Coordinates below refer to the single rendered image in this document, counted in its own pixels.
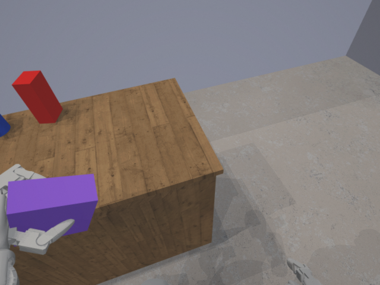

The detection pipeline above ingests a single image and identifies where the left robot forearm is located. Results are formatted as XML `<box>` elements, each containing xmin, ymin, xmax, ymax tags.
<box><xmin>0</xmin><ymin>249</ymin><xmax>20</xmax><ymax>285</ymax></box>

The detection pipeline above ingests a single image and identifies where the right robot hand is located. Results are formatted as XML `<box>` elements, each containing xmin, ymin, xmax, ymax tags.
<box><xmin>287</xmin><ymin>258</ymin><xmax>322</xmax><ymax>285</ymax></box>

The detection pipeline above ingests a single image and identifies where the left robot hand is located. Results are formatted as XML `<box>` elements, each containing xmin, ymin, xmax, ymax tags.
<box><xmin>0</xmin><ymin>164</ymin><xmax>75</xmax><ymax>255</ymax></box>

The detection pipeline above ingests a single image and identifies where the sponge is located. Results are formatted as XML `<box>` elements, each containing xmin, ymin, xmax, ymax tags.
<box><xmin>7</xmin><ymin>174</ymin><xmax>98</xmax><ymax>246</ymax></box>

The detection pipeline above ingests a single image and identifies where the table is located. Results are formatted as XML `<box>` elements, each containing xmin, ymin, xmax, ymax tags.
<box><xmin>0</xmin><ymin>78</ymin><xmax>224</xmax><ymax>285</ymax></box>

